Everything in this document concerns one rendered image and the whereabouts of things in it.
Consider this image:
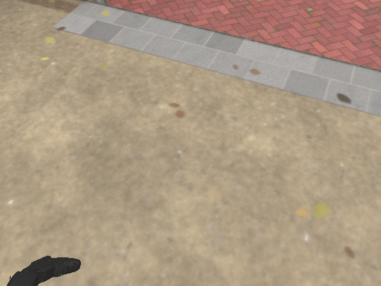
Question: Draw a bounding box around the robot left hand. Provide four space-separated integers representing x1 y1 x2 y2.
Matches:
7 256 81 286

